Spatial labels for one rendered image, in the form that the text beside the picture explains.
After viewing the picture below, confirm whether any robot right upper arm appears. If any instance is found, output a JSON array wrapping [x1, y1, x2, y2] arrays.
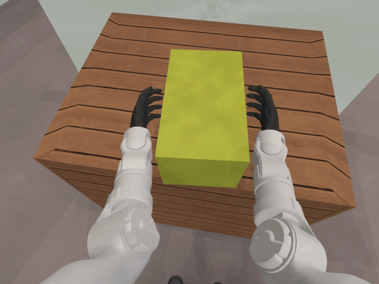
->
[[249, 218, 371, 284]]

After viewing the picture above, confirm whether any carton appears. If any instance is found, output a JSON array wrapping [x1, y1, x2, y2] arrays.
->
[[155, 49, 250, 188]]

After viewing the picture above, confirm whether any robot left hand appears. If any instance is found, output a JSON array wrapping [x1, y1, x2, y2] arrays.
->
[[130, 86, 163, 129]]

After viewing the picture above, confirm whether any pedestal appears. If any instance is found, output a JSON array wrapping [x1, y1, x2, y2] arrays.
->
[[32, 12, 356, 239]]

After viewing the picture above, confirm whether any robot right hand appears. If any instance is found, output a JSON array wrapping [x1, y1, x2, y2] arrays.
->
[[246, 85, 280, 131]]

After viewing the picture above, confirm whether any robot right forearm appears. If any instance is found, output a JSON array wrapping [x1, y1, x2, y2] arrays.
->
[[252, 130, 316, 238]]

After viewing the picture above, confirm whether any robot left forearm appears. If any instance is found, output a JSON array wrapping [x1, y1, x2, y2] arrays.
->
[[96, 127, 153, 222]]

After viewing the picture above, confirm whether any robot left upper arm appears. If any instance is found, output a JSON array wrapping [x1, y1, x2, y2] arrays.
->
[[40, 206, 160, 284]]

